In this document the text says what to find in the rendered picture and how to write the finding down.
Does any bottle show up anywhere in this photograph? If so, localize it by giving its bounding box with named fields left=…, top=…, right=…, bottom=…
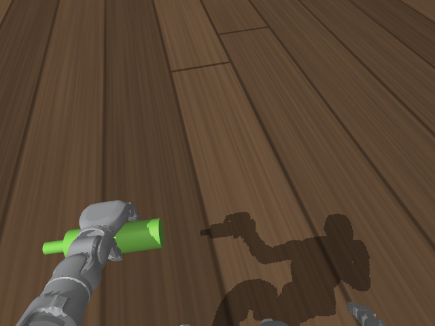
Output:
left=42, top=218, right=164, bottom=257

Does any left robot hand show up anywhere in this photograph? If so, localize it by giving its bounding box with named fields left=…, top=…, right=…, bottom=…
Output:
left=79, top=200, right=139, bottom=261

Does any left robot arm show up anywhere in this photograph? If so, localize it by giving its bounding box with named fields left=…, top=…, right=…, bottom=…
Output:
left=16, top=225, right=114, bottom=326

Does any right robot hand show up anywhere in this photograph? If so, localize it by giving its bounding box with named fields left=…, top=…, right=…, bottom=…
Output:
left=347, top=302, right=386, bottom=326

